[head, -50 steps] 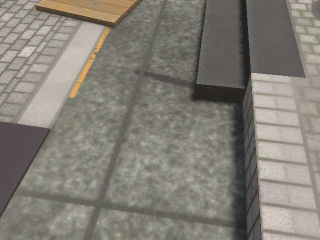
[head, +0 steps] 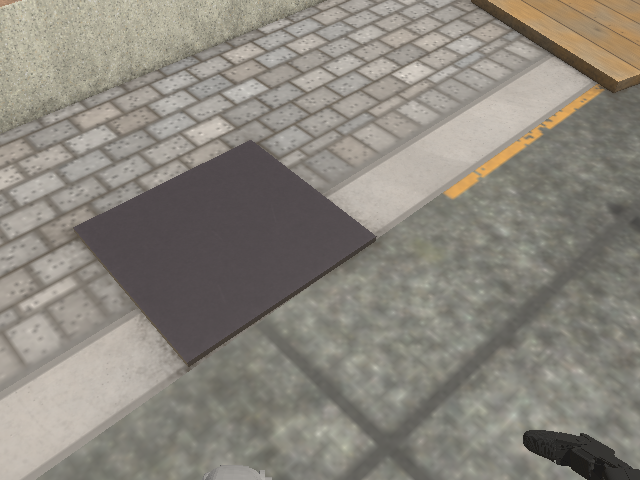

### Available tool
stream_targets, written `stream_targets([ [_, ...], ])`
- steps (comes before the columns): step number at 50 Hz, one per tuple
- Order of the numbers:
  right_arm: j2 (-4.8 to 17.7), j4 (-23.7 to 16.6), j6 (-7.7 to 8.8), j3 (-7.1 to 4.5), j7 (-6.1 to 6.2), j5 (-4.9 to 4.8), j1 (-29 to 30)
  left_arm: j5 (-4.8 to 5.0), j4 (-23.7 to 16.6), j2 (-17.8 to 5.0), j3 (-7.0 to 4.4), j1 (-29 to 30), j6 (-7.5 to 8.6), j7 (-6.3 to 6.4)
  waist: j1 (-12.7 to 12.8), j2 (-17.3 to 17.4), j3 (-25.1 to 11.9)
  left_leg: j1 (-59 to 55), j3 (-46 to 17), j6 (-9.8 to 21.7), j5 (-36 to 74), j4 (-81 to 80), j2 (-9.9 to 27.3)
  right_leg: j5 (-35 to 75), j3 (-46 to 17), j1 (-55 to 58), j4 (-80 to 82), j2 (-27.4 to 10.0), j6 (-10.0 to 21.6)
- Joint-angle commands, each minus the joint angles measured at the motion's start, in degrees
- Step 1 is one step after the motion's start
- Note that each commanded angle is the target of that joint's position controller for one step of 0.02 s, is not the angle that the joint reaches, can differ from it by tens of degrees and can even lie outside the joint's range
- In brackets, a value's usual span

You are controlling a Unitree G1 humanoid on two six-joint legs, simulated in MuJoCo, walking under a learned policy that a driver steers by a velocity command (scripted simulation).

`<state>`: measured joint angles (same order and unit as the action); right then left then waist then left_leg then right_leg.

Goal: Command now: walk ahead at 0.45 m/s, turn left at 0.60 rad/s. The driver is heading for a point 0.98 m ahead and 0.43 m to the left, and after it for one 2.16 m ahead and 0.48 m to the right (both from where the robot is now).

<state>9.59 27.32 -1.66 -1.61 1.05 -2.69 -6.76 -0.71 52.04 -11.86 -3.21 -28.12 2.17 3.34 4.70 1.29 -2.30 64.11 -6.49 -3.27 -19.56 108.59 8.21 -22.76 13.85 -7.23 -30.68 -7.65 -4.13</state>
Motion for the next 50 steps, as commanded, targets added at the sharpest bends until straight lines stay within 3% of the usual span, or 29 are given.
stream_targets([
  [1, 2.34, -9.28, 0.78, 0.00, -1.02, -0.20, 11.97, -0.14, -4.12, -9.16, -2.26, 2.51, 0.48, 1.02, -0.72, -6.54, 10.75, 15.56, -3.12, 0.73, 3.80, -16.87, 4.89, -7.20, -15.02, 7.29, 14.02, -15.64, 9.89],
  [4, 3.64, -6.55, 1.40, -0.80, -2.49, -0.11, 9.61, 0.31, -6.74, -12.72, -3.68, 8.80, -0.29, 0.39, -1.88, -8.46, 6.39, -23.51, 7.39, 1.92, 12.50, -38.76, 1.22, -5.30, -5.03, -10.53, 18.79, -13.82, 8.36],
  [5, 5.08, -4.82, 1.50, -1.70, -2.71, -0.28, 7.41, 0.38, -6.84, -15.11, -4.56, 8.82, -0.48, -0.30, -2.95, -10.41, 5.50, -34.56, 11.67, 2.88, 9.78, -42.39, -2.42, 0.25, -2.50, -12.35, 18.49, -13.55, 8.55],
  [6, 8.58, -2.50, 1.74, -3.72, -2.77, -0.37, 2.43, 0.43, -6.93, -17.41, -5.10, 9.74, -0.59, -1.04, -6.69, -9.64, 3.42, -41.30, 12.83, 4.63, 5.84, -47.46, -5.40, 16.38, 0.25, -8.43, 9.10, -11.55, 8.31],
  [7, 12.56, 1.90, 2.44, -6.39, -2.19, -0.84, -6.84, 0.06, -8.20, -15.53, -4.52, 11.66, -0.42, -1.70, -12.32, -5.52, -1.75, -52.68, 13.40, 7.35, 10.82, -53.64, -10.98, 32.29, 1.46, -8.82, -3.62, -7.94, 6.41],
  [8, 14.70, 7.07, 2.64, -7.92, -1.75, -0.59, -14.99, 0.16, -10.10, -14.25, -4.28, 13.28, -0.01, -1.78, -15.65, 0.69, -5.05, -63.65, 9.57, 9.45, 22.80, -68.75, -11.88, 21.71, 2.25, -12.81, -14.24, -3.82, 2.20],
  [9, 14.73, 12.41, 2.81, -8.46, -1.27, 1.49, -22.68, 0.95, -13.01, -13.57, -4.03, 20.77, 0.57, -1.47, -21.11, 7.37, -2.25, -69.59, -0.75, 10.98, 14.79, -80.14, -10.56, -0.89, -2.22, -23.18, -32.77, -0.85, -0.26],
  [10, 14.76, 14.10, 3.89, -8.14, -1.31, 3.53, -24.13, 1.28, -12.64, -11.72, -3.65, 22.94, 1.83, -1.63, -20.41, 13.46, -0.74, -73.69, -10.14, 11.28, 4.55, -79.43, -6.27, -10.27, -12.30, -32.34, -49.25, 0.25, 0.51],
  [11, 16.12, 15.44, 5.17, -7.37, -2.22, 3.51, -24.15, -0.48, -14.02, -6.40, -1.98, 20.34, 4.17, -2.38, -16.19, 25.07, 0.05, -63.76, -14.05, 11.20, 27.98, -76.59, -7.67, -17.55, -18.11, -31.15, -59.51, 3.73, 2.16],
  [12, 13.18, 15.71, 5.56, -5.59, -2.75, 1.77, -20.63, -1.30, -12.48, -2.27, -1.42, 12.40, 5.92, -2.80, -8.15, 22.50, 1.46, -59.80, -13.74, 13.36, 40.22, -73.60, -7.32, -17.20, -20.19, -33.04, -63.43, 3.37, 3.33],
  [13, 11.23, 15.09, 4.87, -5.44, -2.57, 1.78, -15.67, 0.95, -11.99, -0.89, -1.30, 11.48, 6.11, -2.26, -4.33, 12.30, 0.37, -59.77, -23.33, 13.61, 16.60, -81.61, -2.24, -8.05, -18.81, -40.29, -63.00, 3.60, 4.94],
  [14, 10.73, 12.01, 5.44, -5.24, -3.14, 1.61, -10.40, 1.30, -12.55, -1.77, -1.20, 10.46, 6.49, -1.84, -1.43, 10.62, -0.51, -55.73, -27.97, 16.84, 27.13, -80.88, -0.20, -4.98, -19.75, -39.88, -65.61, 3.53, 4.84],
  [15, 11.27, 11.22, 5.88, -5.37, -3.66, 1.71, -7.01, 1.31, -13.74, -2.70, -1.32, 9.79, 5.68, -1.93, 0.18, 8.09, -3.00, -53.22, -35.13, 20.43, 25.94, -82.57, 4.87, -1.20, -20.30, -43.06, -65.08, 3.55, 3.70],
  [17, 10.98, 12.16, 6.49, -5.26, -3.48, 2.16, -6.57, 0.69, -15.21, -6.25, -1.95, 15.65, 3.28, -1.59, 0.28, -2.48, -4.94, -46.47, -35.23, 21.49, 8.97, -82.24, 4.94, 3.21, -22.63, -41.16, -56.87, 1.84, 3.41],
  [19, 11.31, 13.89, 7.08, -4.96, -1.79, 1.86, -8.35, 0.28, -18.06, -5.90, -1.45, 22.08, 1.86, -1.19, -0.48, -1.91, -1.13, -43.46, -32.73, 21.07, 10.78, -83.86, 4.80, 4.94, -22.72, -43.30, -47.75, 0.67, 1.95],
  [23, 9.83, 15.61, 6.43, -4.58, 1.34, 1.31, -13.52, -0.37, -20.31, -3.72, -0.32, 31.35, 2.39, -2.26, -4.99, 0.17, 0.11, -44.56, -17.05, 17.38, 22.41, -84.91, -1.45, 21.49, -18.07, -36.48, -23.09, 2.48, 1.24],
  [26, 9.74, 16.81, 6.24, -4.62, 1.75, 0.96, -17.69, 0.93, -20.59, -1.97, -0.06, 36.76, 2.84, -3.55, -9.03, 1.62, 0.91, -45.25, -12.27, 15.34, 22.71, -86.83, -2.98, 28.92, -13.58, -27.97, -10.71, 6.70, 1.91],
  [29, 9.17, 17.97, 5.54, -4.56, 1.37, 1.04, -20.98, 2.09, -21.18, -2.48, -0.54, 39.30, 3.64, -4.64, -11.00, 4.21, 2.69, -54.68, -13.03, 15.36, 26.66, -85.71, -1.41, 24.02, -12.91, -28.81, -4.39, 8.61, 3.77],
  [31, 9.19, 17.94, 4.95, -4.66, 1.08, 1.03, -20.48, 2.26, -21.40, -3.60, -1.04, 37.93, 4.70, -5.15, -9.85, 6.04, 2.63, -60.35, -13.36, 14.99, 35.29, -82.60, -1.01, 18.12, -12.34, -27.26, -0.58, 9.57, 6.18],
  [33, 10.29, 16.50, 5.13, -4.89, 0.57, 0.62, -16.76, 1.30, -19.35, -6.03, -2.33, 28.68, 5.51, -5.22, -4.11, 7.60, -2.15, -60.81, -11.81, 13.64, 52.91, -75.01, -2.81, 18.83, -10.52, -13.63, 3.00, 11.96, 9.72],
  [34, 9.86, 14.88, 5.59, -4.70, 0.06, 1.05, -12.97, 0.47, -17.20, -8.44, -3.21, 17.74, 5.67, -5.04, 1.54, 7.19, -7.64, -53.11, -10.39, 12.11, 50.91, -64.01, -4.58, 23.12, -15.76, 1.79, 1.18, 6.71, 13.45],
  [35, 5.26, 14.80, 6.36, -3.64, -0.37, 1.65, -18.36, -0.78, -14.65, -13.30, -4.78, 6.06, 5.40, -4.78, 2.25, -6.03, -18.56, -34.46, -5.73, 8.15, 30.19, -41.95, -11.02, 21.40, -36.50, 25.64, 0.63, -7.25, 22.58],
  [36, 5.88, 15.86, 7.04, -3.04, -0.85, 1.71, -20.98, 0.94, -11.12, -11.04, -4.43, 1.85, 4.57, -5.23, 2.07, -19.13, -21.53, -22.54, -4.25, 5.96, -11.63, -29.90, -15.21, 7.78, -57.64, 32.00, 11.92, -14.97, 27.53],
  [37, 10.16, 14.26, 7.50, -4.49, -0.99, 0.64, -15.16, 1.91, -12.05, -7.43, -3.50, 5.27, 3.80, -4.61, 2.48, -13.49, -9.79, -13.52, -4.10, 6.21, -10.34, -26.17, -11.11, -3.93, -55.58, 26.00, 14.20, -13.24, 25.02],
  [39, 8.70, 11.33, 7.35, -4.01, -0.49, 1.85, -5.27, 0.92, -12.76, -5.77, -2.41, 13.43, 3.22, -4.35, -1.11, -2.69, 1.86, -16.14, -0.24, 6.66, -0.31, -34.04, -6.07, 1.70, -41.18, 7.10, 17.73, -7.97, 20.25],
  [40, 8.60, 11.37, 7.05, -4.40, -0.08, 2.60, -5.44, 0.48, -13.00, -4.83, -1.98, 15.30, 3.64, -4.48, -3.02, -2.28, 2.02, -20.21, -0.13, 6.53, 2.27, -38.51, -4.04, 6.58, -37.32, 1.89, 18.89, -5.81, 18.49],
  [43, 6.26, 12.05, 6.33, -3.88, -0.06, 2.47, -7.98, 0.80, -12.01, -5.19, -1.81, 16.32, 3.98, -5.01, -5.81, -5.22, 1.22, -25.27, 1.89, 5.27, 5.73, -44.96, -2.89, 15.12, -30.15, -5.34, 21.17, -3.10, 18.17],
  [46, 5.56, 10.46, 6.41, -3.01, -0.19, 3.07, -1.26, 1.15, -10.35, -8.48, -2.59, 14.14, 3.72, -4.16, -4.35, -4.83, 1.66, -25.44, 2.94, 3.89, 14.89, -57.66, -2.37, 21.55, -25.32, -6.34, 22.40, -2.80, 17.86],
  [50, 5.60, 9.60, 6.78, -2.42, -0.84, 2.28, 6.23, 2.22, -7.99, -10.36, -3.00, 9.12, 3.30, -3.65, -1.20, -5.34, 1.67, -30.16, 4.31, 2.78, 24.51, -71.28, -4.51, 22.24, -21.53, -4.29, 21.25, -2.21, 15.98],
])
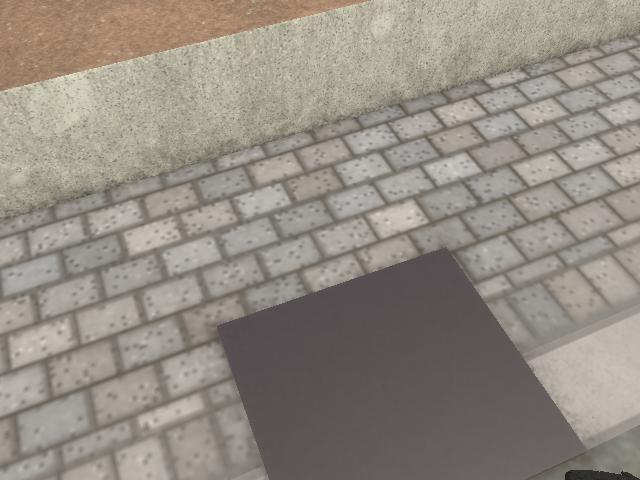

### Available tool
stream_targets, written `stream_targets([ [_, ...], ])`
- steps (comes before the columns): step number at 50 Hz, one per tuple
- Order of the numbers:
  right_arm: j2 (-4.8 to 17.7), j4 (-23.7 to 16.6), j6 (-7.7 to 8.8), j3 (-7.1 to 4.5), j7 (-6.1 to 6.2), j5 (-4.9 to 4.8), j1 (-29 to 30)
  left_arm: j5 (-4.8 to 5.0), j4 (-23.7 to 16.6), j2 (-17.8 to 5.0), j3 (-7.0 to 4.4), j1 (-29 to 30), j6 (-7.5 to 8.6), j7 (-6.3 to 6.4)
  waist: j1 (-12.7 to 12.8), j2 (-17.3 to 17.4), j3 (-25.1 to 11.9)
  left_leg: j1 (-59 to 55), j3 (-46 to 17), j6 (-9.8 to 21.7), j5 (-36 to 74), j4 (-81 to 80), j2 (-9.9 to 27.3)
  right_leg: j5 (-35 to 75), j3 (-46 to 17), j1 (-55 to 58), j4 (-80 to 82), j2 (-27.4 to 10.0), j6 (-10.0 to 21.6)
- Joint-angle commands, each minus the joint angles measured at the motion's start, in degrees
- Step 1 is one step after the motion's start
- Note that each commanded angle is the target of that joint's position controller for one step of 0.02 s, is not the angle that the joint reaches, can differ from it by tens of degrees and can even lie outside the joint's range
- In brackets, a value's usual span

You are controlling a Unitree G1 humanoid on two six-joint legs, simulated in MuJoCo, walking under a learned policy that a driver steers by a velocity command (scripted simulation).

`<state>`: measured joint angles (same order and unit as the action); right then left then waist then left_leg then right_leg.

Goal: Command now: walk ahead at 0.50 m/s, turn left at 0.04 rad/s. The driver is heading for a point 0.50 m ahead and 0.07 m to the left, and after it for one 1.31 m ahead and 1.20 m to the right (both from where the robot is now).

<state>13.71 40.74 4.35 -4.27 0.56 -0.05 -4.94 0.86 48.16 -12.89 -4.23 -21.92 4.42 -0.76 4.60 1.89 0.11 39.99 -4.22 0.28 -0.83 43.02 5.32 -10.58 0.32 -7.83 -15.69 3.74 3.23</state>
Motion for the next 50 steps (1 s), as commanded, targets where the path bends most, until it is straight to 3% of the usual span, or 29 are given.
stream_targets([
  [1, 1.66, -4.25, 0.78, 0.29, -0.57, -0.62, 6.17, 0.77, -3.50, -9.31, -1.96, 1.51, 0.90, 0.43, -0.32, -5.93, -0.36, -6.26, 2.24, -0.79, 6.15, -7.39, -1.98, 9.39, -8.17, -2.35, 5.80, -14.11, 8.53],
  [5, 2.73, -6.49, 1.23, 0.30, -1.95, -1.23, 11.16, 0.77, -1.89, -9.64, -1.87, -1.71, -0.23, 0.43, 1.02, -6.73, 1.39, -5.83, 3.13, 1.22, -0.52, -12.99, -3.28, 8.90, -10.27, 4.59, 2.29, -16.99, 7.83],
  [7, 4.27, -6.00, 1.56, -0.35, -2.19, -1.12, 7.84, 0.90, -1.65, -11.00, -2.18, -0.91, -0.91, 0.73, -1.69, -7.69, 0.12, -12.41, 4.99, 2.99, -4.92, -16.60, -5.08, 16.50, -9.78, 5.65, -1.95, -17.07, 6.49],
  [8, 6.04, -4.27, 1.56, -1.35, -1.94, -0.70, 1.92, 1.01, -1.64, -10.75, -2.01, -0.66, -1.08, 0.88, -4.71, -7.41, -3.51, -21.98, 6.01, 4.52, -5.04, -17.82, -6.35, 25.96, -7.59, 4.47, -8.46, -15.10, 5.20],
  [9, 9.50, -2.17, 1.87, -2.64, -1.64, 0.13, -7.60, 0.59, -2.26, -8.55, -1.27, -1.36, -0.83, 0.86, -8.22, -5.29, -10.50, -40.66, 0.69, 8.15, -2.12, -14.52, -1.36, 26.82, -5.29, -5.13, -21.73, -12.13, 2.70],
  [10, 15.15, -0.20, 1.62, -4.08, -1.15, 0.34, -17.38, -0.36, -4.03, -4.22, 0.69, -3.91, 0.07, 0.42, -11.09, 6.04, -20.59, -65.40, -18.49, 16.01, -3.91, -14.68, 13.22, 5.76, -0.67, -27.28, -43.89, -5.45, -1.66],
  [11, 12.56, 1.31, 0.82, -3.20, -0.94, -0.58, -20.04, 0.34, -3.76, -3.92, 0.96, -3.67, 0.87, 0.45, -11.22, 12.87, -22.89, -66.91, -32.06, 19.21, -13.91, -22.92, 19.40, -22.62, -4.01, -38.43, -56.40, -2.86, -2.29],
  [12, 10.10, 1.10, 0.42, -2.45, -0.75, -0.52, -18.71, 1.68, -5.15, -9.11, -0.48, 1.46, 1.40, 0.51, -12.37, 8.60, -16.40, -59.74, -29.37, 17.82, -19.73, -25.01, 17.33, -18.87, -5.39, -42.68, -61.59, -5.28, -2.12],
  [13, 7.83, 0.61, 0.20, -1.46, -0.66, -0.38, -14.54, 1.52, -6.64, -9.40, -0.44, 5.85, 1.36, 0.52, -11.09, 5.76, -10.87, -52.04, -22.75, 16.25, -19.94, -26.21, 14.93, -14.06, -3.77, -43.33, -60.63, -8.09, -2.11],
  [14, 6.16, 0.58, 0.19, -0.79, -0.78, -0.20, -10.38, 0.41, -7.00, -8.61, -0.46, 7.21, 1.10, 0.48, -8.72, 3.58, -6.20, -42.98, -17.99, 15.16, -17.74, -28.99, 12.27, -9.99, -3.75, -40.29, -56.27, -10.27, -2.57],
  [15, 5.52, 0.38, 0.41, -0.49, -0.83, 0.50, -7.39, -0.17, -6.84, -7.73, -0.63, 7.01, 0.60, 0.69, -6.36, 4.36, -3.92, -36.32, -14.57, 14.04, -15.39, -31.07, 10.14, -7.62, -3.82, -36.29, -53.37, -11.67, -2.84],
  [16, 5.28, 0.50, 0.62, -0.40, -0.96, 0.73, -5.77, -0.12, -6.42, -6.56, -0.47, 5.71, 0.01, 0.72, -4.64, 4.90, -2.51, -31.79, -11.78, 13.82, -12.78, -32.84, 8.83, -6.42, -3.70, -33.31, -51.90, -12.14, -3.18],
  [17, 5.52, 0.97, 1.03, -0.47, -1.07, 0.69, -5.53, -0.08, -6.16, -5.41, -0.26, 5.11, -0.48, 0.76, -3.67, 4.54, -2.02, -29.15, -9.53, 14.09, -9.47, -33.91, 8.40, -5.00, -3.26, -31.99, -50.96, -12.14, -3.55],
  [20, 6.84, 2.66, 1.56, -0.75, -0.79, 0.39, -6.72, -0.67, -6.79, -4.78, 0.05, 7.59, -1.01, 0.89, -3.03, 2.02, -0.49, -27.12, -3.89, 14.54, -1.17, -34.97, 7.35, 2.31, -2.83, -32.90, -44.76, -12.48, -4.66],
  [24, 9.29, 4.38, 0.93, -1.12, -0.32, -0.30, -9.63, -0.37, -8.53, -2.53, 1.50, 16.00, -0.72, 0.04, -5.75, 1.33, 1.06, -27.53, 1.40, 12.46, -0.01, -35.87, 5.90, 10.29, -0.12, -28.57, -27.72, -10.25, -4.12],
  [29, 10.89, 7.28, 0.47, -1.62, -0.41, -0.93, -13.88, 0.23, -11.16, -5.06, 1.16, 21.37, -0.87, -1.35, -7.63, 1.76, 2.68, -38.85, 3.13, 10.41, 0.46, -32.90, 10.47, 5.67, 0.28, -31.15, -22.60, -8.58, -0.11],
  [31, 11.85, 7.16, -0.13, -1.85, -0.08, -0.91, -12.40, -0.23, -11.55, -6.08, 0.70, 19.25, -0.75, -1.86, -5.59, 2.70, 0.64, -40.60, 5.72, 8.66, 12.54, -27.24, 10.24, 2.28, 3.07, -25.48, -20.76, -5.98, 2.10],
  [32, 11.81, 6.85, -0.47, -1.76, 0.25, -0.93, -11.30, -0.56, -10.28, -7.20, -0.16, 14.11, -0.79, -1.89, -2.61, 2.66, -2.55, -39.37, 8.57, 7.01, 23.46, -20.44, 8.42, 2.84, 5.40, -16.95, -19.14, -3.26, 3.28],
  [33, 10.29, 6.35, -0.72, -1.19, 0.78, -0.38, -11.90, -0.41, -7.74, -10.52, -1.99, 4.84, -0.87, -1.62, 0.86, 0.88, -7.66, -34.89, 11.76, 4.88, 27.91, -8.08, 5.25, 3.88, 3.88, -3.79, -18.33, -1.79, 5.04],
  [34, 6.62, 3.78, -0.13, 0.21, 0.83, 0.27, -15.35, -0.34, -7.22, -17.19, -3.89, -1.64, -1.02, -1.06, 1.07, -10.60, -14.32, -13.50, 14.02, 0.19, 13.89, 14.03, -1.61, -4.57, -20.22, 16.72, -14.25, -13.87, 13.32],
  [35, 5.59, 3.42, 1.35, 1.11, 0.23, 1.20, -14.02, 0.88, -7.35, -17.10, -3.64, -3.76, -1.09, -1.04, 1.70, -17.83, -19.53, -0.02, 4.96, -1.23, -26.68, 28.29, -9.45, -13.53, -45.76, 25.83, -1.01, -22.14, 19.01],
  [36, 8.92, 2.82, 2.90, 0.08, -1.07, -0.67, -11.77, 0.09, -8.01, -14.07, -2.23, -1.61, -0.80, -0.81, 1.79, -14.84, -16.92, 6.78, -2.15, 0.13, -26.59, 35.57, -6.01, -16.66, -44.00, 24.74, 0.34, -22.41, 17.16],
  [37, 9.51, 1.84, 3.67, 0.12, -1.47, -1.72, -7.97, -0.78, -9.01, -11.71, -1.60, 1.19, -0.78, -0.73, 1.28, -9.68, -11.66, 8.41, -1.15, 1.40, -22.00, 37.22, -4.04, -11.90, -36.92, 18.52, -0.51, -20.86, 15.64],
  [38, 8.84, 0.96, 4.13, 0.17, -1.25, -0.74, -6.20, -0.63, -9.33, -11.10, -1.30, 4.17, -0.81, -0.84, -0.64, -2.90, -6.98, 6.70, -0.64, 1.66, -18.34, 31.34, -1.49, -4.00, -29.12, 10.36, -0.25, -18.12, 13.88],
  [39, 8.59, 0.67, 3.72, -0.12, -0.70, 0.19, -5.56, -0.92, -9.85, -9.37, -0.70, 5.97, -0.62, -0.84, -2.88, -2.45, -5.54, 1.95, -0.55, 1.41, -16.25, 26.20, 0.34, 2.33, -23.87, 4.43, 0.28, -15.52, 12.21],
  [40, 7.88, 0.44, 3.06, -0.11, -0.49, 0.50, -6.11, -1.03, -10.33, -8.86, -0.59, 7.31, -0.61, -0.84, -4.42, -3.98, -4.43, -1.02, -0.23, 0.68, -15.18, 23.90, 0.67, 5.52, -21.44, 0.55, 1.41, -13.62, 11.91],
  [42, 6.68, 0.30, 1.77, 0.11, -0.16, 0.79, -6.77, -0.30, -10.86, -9.00, -0.84, 7.60, -0.45, -0.38, -5.39, -5.66, -4.42, -4.10, 1.26, -1.14, -13.94, 18.96, 0.08, 10.12, -17.49, -3.25, 2.51, -11.47, 12.22],
  [46, 4.20, -2.00, 0.95, 1.23, 0.07, 0.54, 0.65, 0.22, -10.58, -11.01, -1.74, 4.68, -0.74, 1.09, -3.26, -6.78, -2.85, -6.51, 1.49, -3.53, -6.04, 2.26, -2.03, 6.27, -15.01, -6.64, 3.29, -10.38, 11.25],
  [50, 5.69, -3.61, 1.85, 1.10, -0.93, -0.52, 6.40, 0.57, -10.25, -12.25, -2.22, 2.39, -1.44, 1.55, -1.08, -8.62, -2.06, -10.95, 0.59, -3.81, 0.28, -9.07, -4.59, 0.55, -17.48, -6.86, 1.20, -11.20, 9.99],
])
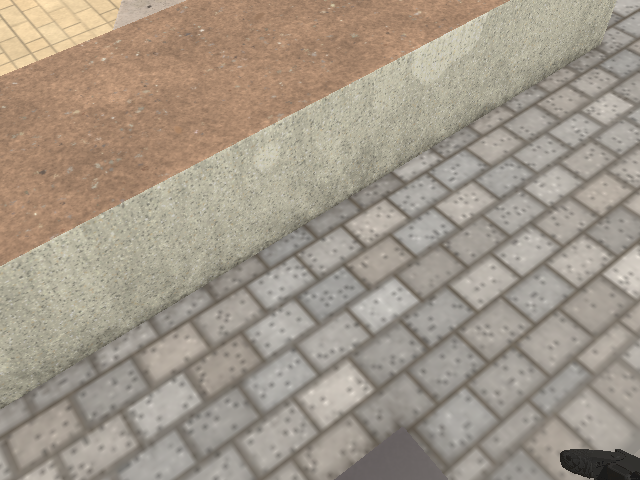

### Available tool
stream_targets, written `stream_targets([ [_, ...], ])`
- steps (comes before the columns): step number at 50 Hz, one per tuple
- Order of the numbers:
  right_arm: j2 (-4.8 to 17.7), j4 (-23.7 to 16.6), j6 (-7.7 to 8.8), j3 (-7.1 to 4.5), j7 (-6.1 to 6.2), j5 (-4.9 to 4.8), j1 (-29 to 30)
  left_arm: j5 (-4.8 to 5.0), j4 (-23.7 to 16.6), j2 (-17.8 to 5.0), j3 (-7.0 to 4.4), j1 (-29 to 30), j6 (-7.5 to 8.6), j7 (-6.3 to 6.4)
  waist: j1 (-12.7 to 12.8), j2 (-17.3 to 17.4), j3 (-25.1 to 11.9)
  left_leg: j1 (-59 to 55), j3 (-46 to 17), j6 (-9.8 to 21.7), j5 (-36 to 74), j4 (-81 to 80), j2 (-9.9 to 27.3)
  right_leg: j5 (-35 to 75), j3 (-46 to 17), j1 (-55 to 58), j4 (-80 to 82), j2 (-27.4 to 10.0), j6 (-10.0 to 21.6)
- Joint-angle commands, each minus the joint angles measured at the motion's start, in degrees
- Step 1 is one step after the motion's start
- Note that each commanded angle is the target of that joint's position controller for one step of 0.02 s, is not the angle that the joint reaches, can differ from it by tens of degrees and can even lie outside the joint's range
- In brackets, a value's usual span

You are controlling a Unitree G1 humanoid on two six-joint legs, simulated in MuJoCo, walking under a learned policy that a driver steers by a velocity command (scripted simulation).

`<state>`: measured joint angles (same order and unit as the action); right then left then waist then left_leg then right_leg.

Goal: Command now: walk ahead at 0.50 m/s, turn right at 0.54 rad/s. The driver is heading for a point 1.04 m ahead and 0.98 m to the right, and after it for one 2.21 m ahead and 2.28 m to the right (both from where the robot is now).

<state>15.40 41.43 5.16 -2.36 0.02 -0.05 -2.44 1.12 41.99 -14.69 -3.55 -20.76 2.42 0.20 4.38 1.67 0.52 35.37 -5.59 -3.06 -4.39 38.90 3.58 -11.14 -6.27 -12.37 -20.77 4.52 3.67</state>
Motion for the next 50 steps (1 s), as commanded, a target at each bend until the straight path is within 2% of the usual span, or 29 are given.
stream_targets([
  [1, 4.65, -4.76, 1.34, -1.02, -0.66, -0.65, 4.69, 0.47, -3.93, -10.49, -2.96, 0.56, 0.37, 0.63, -0.64, -8.27, -2.44, -7.71, 1.48, -0.18, 4.08, -6.52, -3.22, -0.20, -12.38, -2.01, 5.36, -12.47, 9.29],
  [4, 6.82, -4.76, 2.10, -2.08, -1.17, -0.97, 2.18, 0.31, -4.22, -9.94, -3.00, 1.22, -0.08, 0.86, -2.87, -9.26, -2.33, -13.86, 0.65, 1.62, 1.10, -10.21, -3.28, -3.93, -16.73, -1.57, 0.79, -13.02, 7.59],
  [5, 7.15, -3.71, 2.27, -2.54, -1.13, -0.83, -1.24, 0.21, -4.61, -8.87, -2.74, 1.93, -0.26, 0.92, -4.74, -9.32, -2.83, -18.21, 1.22, 2.69, 0.13, -11.96, -3.29, -4.70, -17.00, -2.47, -2.17, -11.63, 6.46],
  [6, 8.13, -2.40, 2.43, -3.18, -0.87, -0.46, -6.32, 0.01, -5.04, -6.53, -2.04, 2.17, -0.30, 0.89, -7.00, -8.34, -4.81, -25.52, 0.43, 4.17, -1.67, -13.27, -1.15, -6.74, -15.48, -5.24, -7.86, -9.25, 4.66],
  [7, 11.14, -1.17, 2.53, -4.06, -0.43, 0.41, -14.39, -0.60, -5.70, -2.13, -0.62, 1.19, -0.18, 0.70, -9.57, 0.33, -10.78, -38.11, -9.82, 7.44, -8.05, -14.88, 9.05, -14.34, -9.12, -12.30, -25.28, -4.55, 2.03],
  [8, 16.10, -0.54, 1.75, -4.96, -0.52, 1.36, -17.35, 0.68, -8.67, -1.33, -0.10, -3.86, 0.49, 0.67, -6.48, 16.77, -12.87, -48.42, -35.53, 15.22, -26.39, -22.52, 19.85, -25.21, -2.03, -29.99, -41.09, 0.71, -0.25],
  [9, 12.47, -0.84, 1.67, -4.44, -0.71, 0.29, -15.94, 1.51, -7.43, -6.76, -1.06, -4.30, 0.69, 0.70, -7.05, 14.08, -9.37, -46.27, -40.98, 16.94, -38.40, -25.08, 20.99, -21.07, -2.75, -36.88, -49.72, -3.83, -1.18],
  [10, 8.71, -1.38, 1.51, -3.43, -0.51, -0.33, -13.91, 1.00, -7.22, -9.52, -1.85, -0.27, 0.32, 0.65, -8.02, 9.07, -4.30, -41.95, -32.39, 14.94, -33.94, -24.76, 18.46, -15.46, -2.41, -38.04, -52.36, -5.60, -1.66],
  [11, 6.96, -1.65, 1.33, -2.75, -0.48, -0.01, -11.74, 0.37, -7.02, -9.32, -2.06, 1.87, -0.02, 0.62, -7.43, 5.38, -2.27, -37.37, -23.87, 13.17, -24.58, -24.73, 15.31, -10.98, -1.91, -36.00, -51.90, -7.09, -2.15],
  [12, 5.80, -1.45, 1.12, -2.35, -0.40, 0.36, -10.02, 0.03, -7.52, -8.79, -2.17, 3.31, -0.11, 0.51, -6.56, 4.95, -0.99, -34.05, -18.22, 12.44, -17.21, -25.34, 13.05, -7.89, -1.93, -34.49, -49.90, -8.38, -2.45],
  [14, 4.85, -0.69, 1.30, -2.04, -0.17, 0.65, -9.41, 0.44, -8.18, -7.18, -2.07, 4.20, -0.54, -0.10, -5.57, 5.86, -0.24, -30.24, -9.93, 11.60, -8.07, -27.20, 10.49, -4.58, -0.86, -31.26, -47.52, -10.15, -2.75],
  [16, 5.80, 0.48, 1.73, -2.39, -0.10, 0.47, -10.50, 0.38, -8.99, -5.74, -1.74, 5.29, -0.94, -0.33, -5.57, 4.94, -0.28, -30.12, -5.22, 12.32, -1.96, -28.35, 10.14, -1.80, -0.18, -31.83, -46.19, -10.43, -3.43],
  [20, 8.07, 2.36, 1.39, -2.88, 0.25, 0.54, -11.50, 0.28, -10.54, -4.72, -1.20, 9.60, -0.97, -0.75, -6.24, 2.72, 0.59, -31.87, 2.08, 12.63, 6.72, -29.28, 10.32, 6.10, 0.44, -33.44, -36.35, -10.60, -4.45],
  [24, 10.19, 3.93, 0.73, -3.08, 0.60, 0.13, -13.55, 0.19, -12.25, -3.15, -0.30, 16.88, -0.22, -2.27, -8.99, 1.69, 2.34, -33.35, 8.46, 11.64, 8.26, -29.30, 9.91, 14.06, 4.81, -29.63, -23.78, -9.86, -3.70],
  [28, 11.77, 5.38, -0.37, -3.44, 0.50, -0.70, -16.00, 0.57, -14.38, -3.49, -0.25, 21.65, 0.05, -3.82, -9.93, 1.45, 4.44, -39.04, 11.61, 10.90, 13.08, -26.58, 11.88, 11.14, 7.63, -28.95, -17.19, -8.76, -1.43],
  [31, 14.37, 5.22, -1.36, -4.31, 1.08, -1.49, -15.20, 0.19, -14.70, -6.14, -1.49, 18.33, -0.24, -4.28, -6.13, 4.40, 1.07, -42.20, 14.84, 9.08, 38.17, -17.09, 12.38, 3.58, 11.21, -19.90, -14.43, -4.62, 2.09],
  [32, 15.24, 5.02, -1.80, -4.64, 1.31, -1.59, -15.03, 0.04, -13.59, -8.31, -2.62, 13.05, -0.45, -4.09, -2.87, 4.61, -2.07, -41.85, 15.62, 8.56, 45.50, -9.04, 11.96, 1.56, 12.32, -12.86, -13.36, -2.38, 3.73],
  [33, 14.80, 4.47, -1.97, -4.50, 1.48, -1.82, -14.05, 0.13, -11.02, -10.95, -4.23, 3.65, -0.69, -3.34, 2.41, 2.80, -6.75, -36.25, 17.10, 6.98, 44.09, 3.27, 10.06, 5.55, 12.11, 0.89, -9.39, -0.65, 5.96],
  [34, 10.85, 2.10, -1.30, -3.11, 1.19, -0.66, -17.55, -0.27, -9.71, -17.01, -6.12, -3.12, -1.00, -2.09, 3.54, -6.58, -12.94, -13.20, 17.44, 3.86, 22.72, 24.24, 5.49, 4.08, -4.41, 25.21, -10.24, -10.60, 12.42],
  [35, 6.37, -0.08, 0.60, -0.99, 0.17, 0.34, -18.17, 0.78, -10.65, -18.50, -6.03, -1.28, -0.56, -1.90, 0.20, -17.24, -21.24, 4.44, 9.15, 1.91, -25.32, 41.22, -5.43, -6.08, -33.13, 37.42, -1.48, -21.63, 20.97],
  [36, 11.28, -1.95, 2.50, -2.16, -0.85, -1.35, -11.79, 0.29, -11.13, -13.77, -4.27, -2.02, -0.10, -2.23, 3.29, -11.71, -21.20, 9.48, 0.54, 3.51, -24.28, 42.38, -2.55, -7.29, -33.49, 35.81, 2.51, -21.58, 18.16],
  [37, 11.16, -3.32, 3.17, -1.97, -1.10, -2.48, -7.84, 0.03, -10.65, -11.96, -3.59, 0.06, 0.38, -2.29, 2.29, -8.19, -13.94, 10.04, 0.67, 4.60, -20.63, 38.74, -0.46, -2.61, -26.62, 28.65, 2.80, -19.87, 15.70],
  [38, 9.98, -3.60, 3.20, -1.68, -0.84, -1.47, -7.08, 0.10, -10.45, -10.77, -3.17, 3.28, 0.65, -2.43, -0.71, -2.51, -8.32, 8.19, 1.00, 4.42, -17.90, 32.98, 1.25, 3.55, -21.19, 19.83, 3.33, -17.55, 14.06],
  [39, 10.43, -3.06, 2.73, -2.09, -0.51, -0.29, -7.43, -0.19, -10.69, -9.10, -2.61, 6.11, 0.88, -2.28, -2.70, -2.05, -6.16, 4.68, 1.07, 3.90, -16.40, 28.20, 2.83, 7.94, -17.03, 13.72, 4.21, -15.83, 13.00],
  [40, 10.32, -2.82, 2.13, -2.21, -0.61, -0.09, -8.48, -0.70, -11.28, -9.05, -2.40, 8.02, 1.00, -1.99, -4.32, -2.90, -4.70, 1.64, 1.01, 3.32, -14.89, 25.43, 3.27, 9.08, -15.76, 8.99, 5.71, -14.56, 12.92],
  [42, 9.20, -2.44, 1.27, -2.05, -0.74, 0.45, -8.90, -0.54, -10.66, -9.64, -2.53, 8.86, 1.36, -1.48, -5.44, -3.28, -3.11, -0.65, 2.26, 1.59, -12.58, 20.38, 2.58, 11.74, -14.10, 3.37, 7.50, -13.51, 13.48],
  [44, 7.63, -3.34, 0.93, -1.45, -0.64, 0.99, -5.19, -0.49, -9.40, -10.80, -2.85, 7.55, 1.50, -0.51, -4.66, -3.55, -1.34, -0.96, 2.68, 0.10, -5.87, 12.63, 1.52, 12.61, -11.14, -0.56, 7.97, -11.93, 13.07],
  [47, 5.58, -4.92, 1.37, -0.34, -1.37, 1.11, 1.93, 0.08, -7.57, -11.85, -3.25, 5.59, 0.98, 0.58, -2.06, -5.16, -0.17, -6.97, 3.30, -0.19, 8.73, -3.02, -1.67, 7.29, -7.56, -5.28, 6.78, -8.35, 9.91],
  [50, 6.90, -6.03, 1.86, -0.64, -2.22, 0.25, 4.92, 0.61, -5.62, -12.06, -3.51, 2.65, 1.01, 0.72, -0.88, -5.65, -0.42, -10.60, 1.13, 0.84, 13.78, -8.32, -2.90, 1.39, -11.16, -4.59, 4.14, -9.67, 8.37],
])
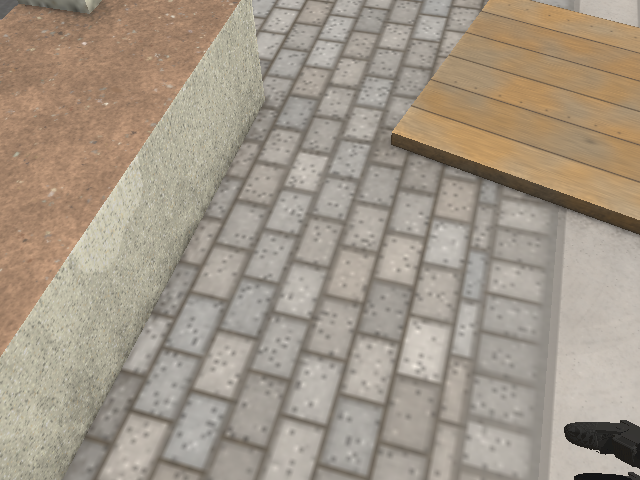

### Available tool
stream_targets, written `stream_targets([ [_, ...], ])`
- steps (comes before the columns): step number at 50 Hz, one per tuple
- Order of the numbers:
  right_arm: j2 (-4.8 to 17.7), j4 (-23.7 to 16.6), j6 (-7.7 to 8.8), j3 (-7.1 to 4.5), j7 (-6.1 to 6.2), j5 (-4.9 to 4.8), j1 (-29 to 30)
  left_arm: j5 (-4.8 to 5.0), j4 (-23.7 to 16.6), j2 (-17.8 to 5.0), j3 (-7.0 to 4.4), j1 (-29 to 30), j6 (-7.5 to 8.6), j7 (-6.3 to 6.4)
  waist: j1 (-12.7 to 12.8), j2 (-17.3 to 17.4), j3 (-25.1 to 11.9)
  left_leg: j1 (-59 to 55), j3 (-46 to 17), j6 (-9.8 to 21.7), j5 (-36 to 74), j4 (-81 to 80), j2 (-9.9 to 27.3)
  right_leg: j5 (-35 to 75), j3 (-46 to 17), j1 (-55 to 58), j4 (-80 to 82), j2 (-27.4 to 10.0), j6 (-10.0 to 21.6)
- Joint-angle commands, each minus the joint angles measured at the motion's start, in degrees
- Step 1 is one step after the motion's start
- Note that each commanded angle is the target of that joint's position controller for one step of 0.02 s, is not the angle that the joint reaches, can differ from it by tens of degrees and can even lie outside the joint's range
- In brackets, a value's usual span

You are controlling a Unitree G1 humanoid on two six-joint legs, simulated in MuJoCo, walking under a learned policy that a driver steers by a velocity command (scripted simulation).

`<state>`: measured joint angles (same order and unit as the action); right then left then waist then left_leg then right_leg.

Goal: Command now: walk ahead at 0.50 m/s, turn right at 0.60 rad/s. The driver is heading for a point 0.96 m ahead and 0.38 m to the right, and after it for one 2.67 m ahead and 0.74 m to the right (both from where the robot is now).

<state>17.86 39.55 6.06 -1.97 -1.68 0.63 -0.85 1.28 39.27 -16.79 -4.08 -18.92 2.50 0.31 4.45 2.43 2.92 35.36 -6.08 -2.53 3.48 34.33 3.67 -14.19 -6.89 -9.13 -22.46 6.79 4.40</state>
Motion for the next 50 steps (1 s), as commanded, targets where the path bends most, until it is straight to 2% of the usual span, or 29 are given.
stream_targets([
  [1, 5.07, -4.42, 1.03, -1.25, -0.65, -0.62, 3.70, 0.60, -2.47, -9.38, -2.90, 0.31, 0.93, 0.71, -1.04, -6.60, -2.65, -10.24, 0.31, 0.83, 4.98, -4.94, -2.58, 2.49, -12.30, -6.11, 3.84, -12.55, 7.25],
  [4, 6.22, -4.36, 1.30, -1.96, -0.67, -0.92, 2.55, 0.38, -1.63, -8.81, -3.04, -0.31, 0.34, 1.11, -1.99, -7.80, -2.25, -10.78, -1.13, 2.45, -2.10, -6.62, -1.87, 1.16, -16.68, -1.50, -2.03, -14.05, 6.19],
  [6, 6.66, -2.45, 1.61, -2.95, -0.28, -0.71, -4.35, 0.14, -1.48, -6.93, -2.55, -0.34, -0.10, 0.95, -5.28, -7.01, -4.85, -21.02, 0.97, 4.26, -4.59, -9.39, -2.12, 3.01, -15.61, -2.57, -9.85, -11.25, 3.91],
  [7, 8.12, -1.29, 1.80, -3.73, -0.05, 0.12, -11.88, -0.20, -1.92, -3.61, -1.35, -0.53, 0.01, 0.49, -8.73, -2.75, -10.74, -33.95, -3.35, 6.72, -5.45, -7.36, 3.28, -2.88, -11.80, -8.37, -23.74, -7.64, 1.92],
  [8, 10.24, -0.91, 1.44, -4.11, 0.12, 0.13, -17.55, -1.14, -0.94, 0.31, -0.25, -7.79, 0.23, 0.26, -7.04, 8.07, -17.05, -49.78, -15.16, 10.59, -0.90, -3.72, 13.44, -26.19, -5.94, -22.02, -43.20, -1.71, -1.33],
  [9, 13.15, 0.70, 0.55, -5.02, -0.26, -0.59, -20.33, 1.53, -3.12, -3.56, -0.44, -11.11, 0.77, 0.33, -5.77, 17.56, -18.88, -53.72, -38.53, 16.52, -23.90, -13.31, 21.78, -20.90, -3.55, -35.56, -52.36, -2.99, -2.85],
  [10, 8.59, -0.87, 0.36, -4.25, -0.13, -0.67, -17.15, 2.20, -2.51, -7.91, -1.42, -5.30, 0.46, 0.87, -8.05, 7.85, -12.35, -48.06, -35.77, 15.19, -35.45, -17.48, 19.17, -13.86, -4.19, -38.10, -55.26, -6.30, -3.68],
  [11, 6.35, -1.17, 0.10, -3.37, 0.15, -0.29, -13.80, 1.49, -3.69, -9.60, -1.94, 0.87, 0.09, 0.96, -8.53, 3.82, -6.10, -40.73, -27.70, 13.46, -31.64, -18.77, 17.05, -8.95, -2.46, -38.16, -54.15, -7.68, -3.91],
  [12, 4.97, -1.61, 0.08, -2.72, 0.27, 0.45, -11.87, 0.45, -3.70, -8.92, -2.08, 2.43, -0.35, 1.06, -7.46, 1.12, -3.92, -35.07, -21.99, 12.78, -24.78, -19.68, 14.86, -5.59, -2.56, -35.71, -53.03, -9.47, -4.11],
  [13, 4.43, -0.94, 0.14, -2.63, 0.46, 0.69, -10.62, 0.24, -4.23, -7.78, -2.06, 2.46, -0.47, 0.81, -5.99, 2.84, -2.61, -31.59, -18.42, 13.07, -19.01, -20.28, 13.62, -3.40, -3.04, -34.02, -50.87, -10.89, -4.21],
  [15, 3.17, 0.23, 0.56, -2.49, 0.81, 0.14, -10.38, 0.37, -4.12, -5.65, -1.88, 2.06, -1.05, 0.29, -4.90, 4.83, -2.08, -28.71, -9.06, 11.90, -11.34, -22.42, 10.26, -1.58, -1.52, -31.15, -46.37, -12.37, -4.38],
  [19, 5.16, 2.56, 0.62, -3.34, 1.38, -0.32, -12.83, -0.05, -5.57, -2.84, -0.91, 5.66, -1.15, -0.16, -5.61, 1.84, -2.48, -32.09, -0.40, 12.82, 4.03, -23.46, 10.77, 3.87, -0.07, -34.69, -38.26, -12.89, -5.17],
  [24, 7.01, 4.35, -0.49, -3.55, 1.97, -0.68, -14.44, 0.00, -7.32, -1.18, 0.11, 13.86, -0.31, -2.08, -8.51, 0.98, -0.39, -33.84, 9.04, 10.99, 5.64, -24.70, 9.27, 16.28, 4.99, -31.45, -21.97, -11.90, -4.15],
  [27, 8.39, 5.83, -1.38, -3.85, 2.15, -1.27, -17.00, 0.20, -9.23, -0.87, 0.45, 18.57, -0.19, -3.27, -9.67, 0.57, 1.39, -37.81, 11.65, 10.52, 8.24, -23.84, 10.82, 15.37, 7.49, -31.12, -16.28, -11.02, -2.84],
  [28, 8.88, 6.11, -1.76, -3.98, 2.18, -1.54, -17.30, 0.24, -9.80, -1.19, 0.35, 19.31, -0.20, -3.61, -9.39, 0.77, 1.54, -39.33, 12.52, 10.17, 11.53, -22.69, 11.36, 13.40, 8.37, -30.49, -15.01, -10.45, -2.09],
  [30, 10.60, 6.09, -2.44, -4.47, 2.50, -2.01, -16.95, 0.00, -10.29, -2.94, -0.46, 18.14, -0.47, -3.93, -7.24, 2.55, -0.38, -41.39, 14.86, 9.13, 28.40, -17.13, 11.65, 7.69, 11.30, -25.09, -13.65, -7.45, 0.12],
  [31, 11.65, 6.01, -2.86, -4.76, 2.75, -2.30, -16.75, -0.17, -9.96, -4.29, -1.15, 15.62, -0.84, -3.87, -5.34, 3.76, -2.43, -42.05, 15.80, 8.76, 37.78, -12.20, 11.66, 4.36, 12.80, -20.78, -13.67, -5.44, 1.38],
  [32, 12.37, 5.78, -3.31, -4.98, 3.00, -2.44, -16.20, -0.13, -8.72, -6.36, -2.30, 9.75, -1.14, -3.69, -1.73, 3.83, -5.70, -40.74, 16.66, 8.10, 42.91, -3.70, 11.19, 3.36, 13.54, -12.86, -12.23, -3.47, 3.13],
  [33, 11.68, 5.28, -3.37, -4.62, 3.23, -2.58, -15.09, -0.01, -6.17, -9.39, -4.10, -0.22, -1.47, -2.90, 3.79, 1.89, -10.42, -33.41, 17.84, 6.24, 38.04, 9.06, 9.21, 7.54, 11.98, 2.36, -7.67, -2.40, 5.66],
  [34, 6.17, 4.04, -2.88, -2.74, 2.97, 0.09, -17.56, 0.38, -4.41, -14.03, -5.21, -6.63, -2.11, -1.58, 3.61, -8.96, -15.42, -15.90, 17.37, 4.06, -1.62, 27.73, 4.85, 10.89, -4.79, 20.78, -8.59, -13.62, 9.54],
  [35, 2.48, 0.27, -0.95, -1.06, 2.13, 0.28, -19.38, 0.42, -6.65, -17.35, -5.00, -3.55, -1.12, -1.74, -1.38, -17.96, -23.22, 5.27, 7.63, 1.69, -38.35, 45.79, -7.35, -2.17, -39.88, 34.19, 1.27, -26.24, 21.79],
  [36, 8.25, -0.43, 1.07, -2.32, 1.05, -1.71, -13.19, 0.06, -6.66, -12.55, -3.88, -4.47, -0.38, -1.98, 3.00, -10.05, -22.60, 11.49, -0.63, 2.51, -34.31, 47.83, -3.72, -6.48, -38.19, 32.63, 5.44, -25.54, 19.47],
  [37, 8.42, -1.97, 1.98, -2.18, 0.63, -3.03, -9.84, -0.17, -6.21, -10.35, -3.13, -2.17, 0.28, -1.93, 1.88, -7.66, -14.30, 13.01, 0.36, 3.46, -29.07, 43.94, -1.34, -3.77, -29.71, 25.19, 6.07, -23.38, 16.84],
  [38, 7.52, -1.25, 2.20, -2.00, 0.97, -2.03, -9.87, -0.13, -6.33, -8.94, -2.57, 1.50, 0.66, -1.98, -1.39, -1.74, -9.13, 9.61, 0.52, 3.23, -24.98, 38.08, 1.19, 2.59, -23.14, 15.65, 6.46, -20.51, 14.46],
  [39, 7.96, -0.75, 1.86, -2.41, 1.36, -0.58, -10.16, -0.38, -6.80, -7.36, -2.05, 4.73, 0.82, -1.84, -3.36, -1.85, -7.05, 5.79, 0.59, 2.45, -22.71, 33.35, 2.62, 8.37, -18.91, 9.28, 7.16, -18.39, 13.34],
  [40, 7.94, -0.49, 1.17, -2.57, 1.31, -0.20, -11.09, -0.92, -7.35, -6.56, -1.62, 6.42, 0.82, -1.55, -5.03, -3.06, -5.80, 2.53, 0.50, 1.81, -21.12, 31.76, 3.28, 11.85, -16.69, 4.81, 8.69, -16.89, 12.98],
  [42, 6.62, -0.48, 0.04, -2.36, 1.40, 0.31, -11.87, -0.82, -6.70, -7.21, -1.76, 6.73, 1.11, -0.99, -6.10, -3.90, -5.06, 0.35, 1.75, -0.20, -19.56, 27.98, 3.10, 17.73, -14.04, -0.43, 9.92, -15.98, 13.59],
  [47, 3.12, -3.19, -0.40, -1.02, 1.34, 0.36, -1.62, -0.37, -3.97, -9.25, -2.27, 2.72, 0.57, 0.58, -2.61, -5.69, -2.36, -3.05, 3.24, -2.46, -2.25, 7.30, -0.43, 15.19, -7.26, -6.81, 9.23, -10.62, 9.78],
  [50, 3.16, -4.61, 0.13, -0.86, 0.70, -0.49, 3.61, 0.00, -2.13, -9.79, -2.45, -0.66, 0.24, 0.67, -0.24, -6.63, -2.05, -7.39, 2.90, -1.96, 3.09, -0.75, -2.77, 9.47, -9.59, -6.70, 8.20, -11.04, 8.20],
])
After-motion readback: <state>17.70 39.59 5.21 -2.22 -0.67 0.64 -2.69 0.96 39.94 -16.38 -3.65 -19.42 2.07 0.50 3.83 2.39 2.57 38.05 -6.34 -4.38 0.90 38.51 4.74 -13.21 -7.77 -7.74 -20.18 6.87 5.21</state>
